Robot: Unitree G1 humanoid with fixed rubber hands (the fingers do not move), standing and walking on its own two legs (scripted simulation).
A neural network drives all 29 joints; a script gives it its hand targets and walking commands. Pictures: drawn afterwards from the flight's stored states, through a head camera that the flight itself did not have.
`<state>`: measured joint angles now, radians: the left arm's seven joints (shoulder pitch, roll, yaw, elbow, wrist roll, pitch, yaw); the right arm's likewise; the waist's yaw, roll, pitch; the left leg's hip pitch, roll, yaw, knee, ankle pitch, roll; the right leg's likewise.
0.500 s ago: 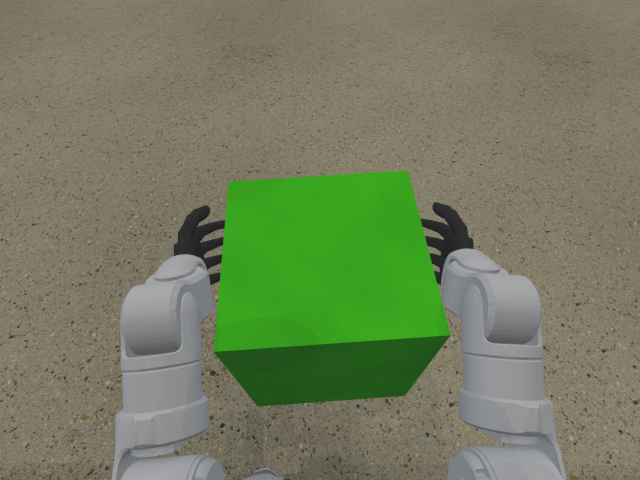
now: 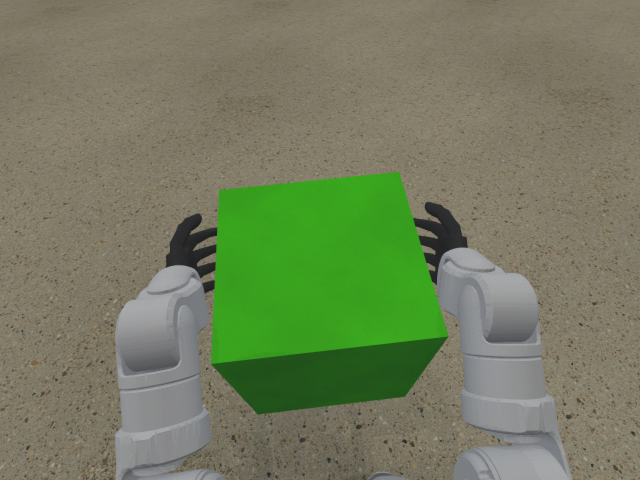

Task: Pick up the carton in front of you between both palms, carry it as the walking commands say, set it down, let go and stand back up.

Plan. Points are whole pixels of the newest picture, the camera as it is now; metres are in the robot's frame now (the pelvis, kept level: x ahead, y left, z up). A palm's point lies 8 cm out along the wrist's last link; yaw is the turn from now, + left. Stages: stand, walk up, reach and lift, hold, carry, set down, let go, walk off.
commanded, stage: carry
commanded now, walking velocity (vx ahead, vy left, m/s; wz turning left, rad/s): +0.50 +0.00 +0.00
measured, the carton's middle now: (321, 304) +0.33 -0.02 +0.06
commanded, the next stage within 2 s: none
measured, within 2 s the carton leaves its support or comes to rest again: neither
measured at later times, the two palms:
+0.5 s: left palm (239, 203) +0.65 +0.11 -0.03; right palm (386, 194) +0.64 -0.19 -0.03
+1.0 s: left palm (271, 114) +0.90 +0.03 +0.03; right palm (395, 107) +0.90 -0.27 +0.02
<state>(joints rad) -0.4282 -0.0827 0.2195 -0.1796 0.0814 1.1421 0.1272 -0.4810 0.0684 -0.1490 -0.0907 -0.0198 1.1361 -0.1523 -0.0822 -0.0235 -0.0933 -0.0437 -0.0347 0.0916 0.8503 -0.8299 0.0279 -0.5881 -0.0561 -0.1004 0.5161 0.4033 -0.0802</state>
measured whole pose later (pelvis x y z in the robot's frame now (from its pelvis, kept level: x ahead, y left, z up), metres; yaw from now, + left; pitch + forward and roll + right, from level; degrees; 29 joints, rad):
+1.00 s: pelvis +0.66 -0.12 -0.06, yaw +0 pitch +4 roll +0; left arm -0.02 -0.13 0.05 -0.40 0.06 1.16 0.11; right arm 0.00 0.13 -0.07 -0.44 -0.06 1.20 -0.13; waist 0.02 0.02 -0.14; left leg -0.38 0.07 0.06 1.08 -0.42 0.00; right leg -0.34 -0.04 -0.23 0.47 -0.20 -0.06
